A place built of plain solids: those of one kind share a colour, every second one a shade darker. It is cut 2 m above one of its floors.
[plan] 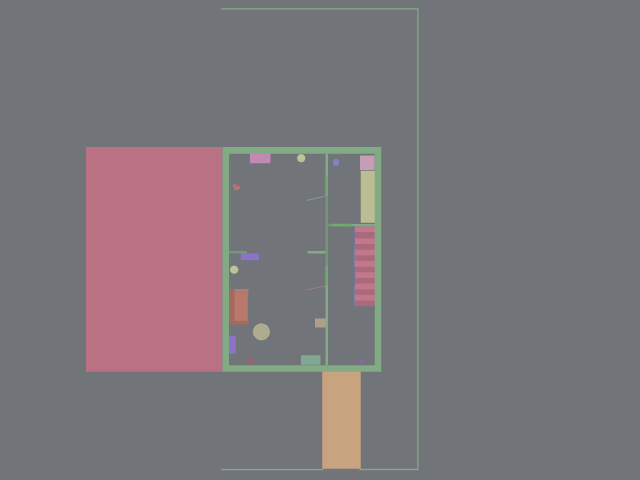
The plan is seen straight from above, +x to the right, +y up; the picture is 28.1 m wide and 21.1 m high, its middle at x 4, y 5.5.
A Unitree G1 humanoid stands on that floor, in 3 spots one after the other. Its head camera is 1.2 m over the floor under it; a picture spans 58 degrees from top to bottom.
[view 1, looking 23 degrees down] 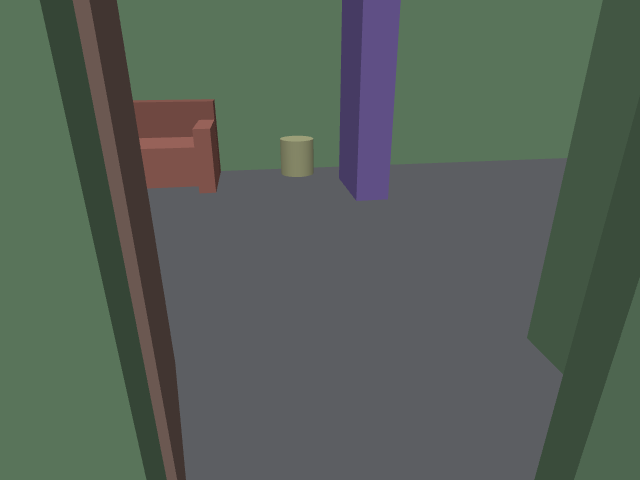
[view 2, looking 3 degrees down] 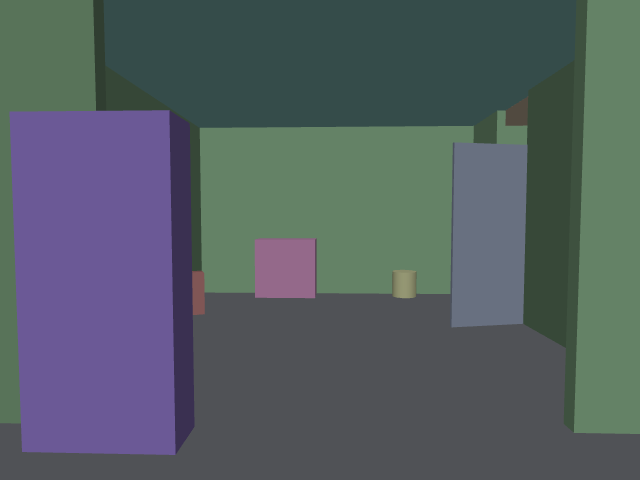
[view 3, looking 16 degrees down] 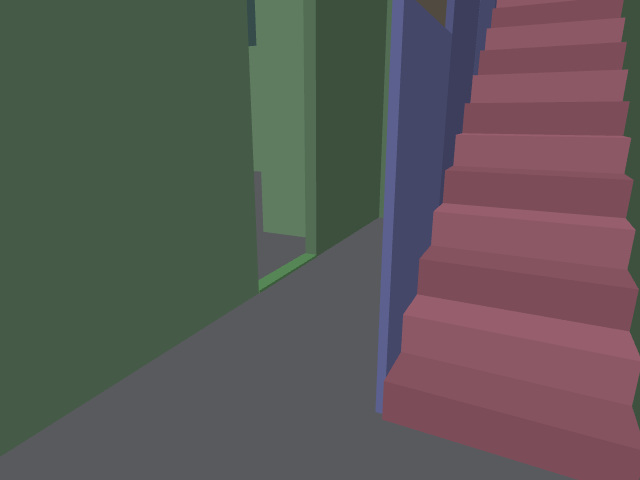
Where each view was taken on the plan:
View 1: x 4.95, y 3.70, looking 171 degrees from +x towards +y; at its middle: ground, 3.07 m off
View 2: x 2.12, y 2.50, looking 92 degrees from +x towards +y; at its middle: wall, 6.81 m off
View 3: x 5.97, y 1.12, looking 116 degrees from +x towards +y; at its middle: wall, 3.86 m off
